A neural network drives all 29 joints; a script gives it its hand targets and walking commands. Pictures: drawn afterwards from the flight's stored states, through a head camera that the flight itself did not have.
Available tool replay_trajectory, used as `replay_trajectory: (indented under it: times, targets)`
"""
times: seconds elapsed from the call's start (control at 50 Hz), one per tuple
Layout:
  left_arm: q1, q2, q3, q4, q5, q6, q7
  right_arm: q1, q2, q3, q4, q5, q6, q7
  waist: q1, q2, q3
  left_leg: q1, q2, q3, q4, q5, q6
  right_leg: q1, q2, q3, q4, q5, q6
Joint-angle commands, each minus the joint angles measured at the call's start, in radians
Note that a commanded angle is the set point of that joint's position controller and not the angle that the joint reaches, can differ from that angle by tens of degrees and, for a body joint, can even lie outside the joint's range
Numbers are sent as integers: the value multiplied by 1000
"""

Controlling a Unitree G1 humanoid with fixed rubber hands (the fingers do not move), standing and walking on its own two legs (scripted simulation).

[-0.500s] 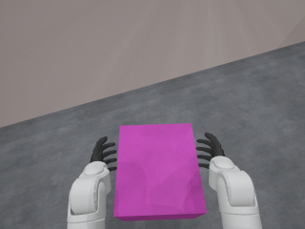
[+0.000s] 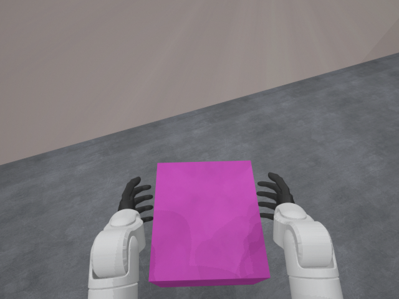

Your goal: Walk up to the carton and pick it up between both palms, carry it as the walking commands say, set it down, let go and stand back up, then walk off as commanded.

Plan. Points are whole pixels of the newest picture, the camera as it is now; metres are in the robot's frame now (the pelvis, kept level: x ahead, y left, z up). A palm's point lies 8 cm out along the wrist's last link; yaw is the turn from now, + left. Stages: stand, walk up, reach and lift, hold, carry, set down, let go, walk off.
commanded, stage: carry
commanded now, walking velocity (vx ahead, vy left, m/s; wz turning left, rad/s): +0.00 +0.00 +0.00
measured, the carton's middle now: (205, 224) +0.31 +0.00 -0.01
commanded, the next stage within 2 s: none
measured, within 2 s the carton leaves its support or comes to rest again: neither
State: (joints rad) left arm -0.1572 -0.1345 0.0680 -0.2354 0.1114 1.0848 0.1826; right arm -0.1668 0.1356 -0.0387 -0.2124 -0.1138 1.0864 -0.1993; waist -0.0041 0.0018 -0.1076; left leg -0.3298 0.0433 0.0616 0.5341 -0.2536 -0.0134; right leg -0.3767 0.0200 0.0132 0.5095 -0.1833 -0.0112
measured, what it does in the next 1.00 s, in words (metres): stands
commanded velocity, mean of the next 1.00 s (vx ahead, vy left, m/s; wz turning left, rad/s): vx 0.00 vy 0.00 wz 0.00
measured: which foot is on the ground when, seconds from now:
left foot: down 0.00-1.00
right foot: down 0.00-1.00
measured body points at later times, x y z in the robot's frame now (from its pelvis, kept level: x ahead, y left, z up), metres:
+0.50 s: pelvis +0.00 +0.00 +0.00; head -0.01 +0.00 +0.45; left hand +0.29 +0.15 +0.08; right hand +0.29 -0.14 +0.07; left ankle +0.01 +0.12 -0.73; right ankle +0.05 -0.11 -0.73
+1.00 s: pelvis +0.00 +0.00 +0.00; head -0.02 +0.00 +0.45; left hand +0.29 +0.15 +0.08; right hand +0.29 -0.14 +0.07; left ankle +0.01 +0.12 -0.73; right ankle +0.05 -0.11 -0.73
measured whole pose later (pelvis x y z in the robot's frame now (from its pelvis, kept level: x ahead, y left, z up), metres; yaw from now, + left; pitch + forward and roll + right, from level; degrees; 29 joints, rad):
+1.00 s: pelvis +0.00 +0.00 +0.00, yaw +0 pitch +3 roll +0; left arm -0.17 -0.14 0.08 -0.21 0.12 1.06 0.17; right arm -0.19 0.14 -0.05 -0.18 -0.12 1.06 -0.19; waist 0.00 0.00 -0.10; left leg -0.33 0.04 0.06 0.53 -0.25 -0.01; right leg -0.38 0.01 0.01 0.52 -0.18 -0.01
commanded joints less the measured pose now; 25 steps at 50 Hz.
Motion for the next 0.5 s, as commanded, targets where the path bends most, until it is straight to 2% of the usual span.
replay_trajectory:
  times: [0.0,0.48]
  targets:
    - [-360,-850,-474,-63,-283,-36,-216,-362,857,471,-70,283,-39,216,1,4,-195,61,102,-58,-92,19,11,87,-124,68,-77,76,-20]
    - [-364,-865,-486,-57,-284,-56,-227,-373,879,480,-62,282,-59,222,2,0,-208,65,98,-59,-88,36,19,98,-126,71,-67,100,-26]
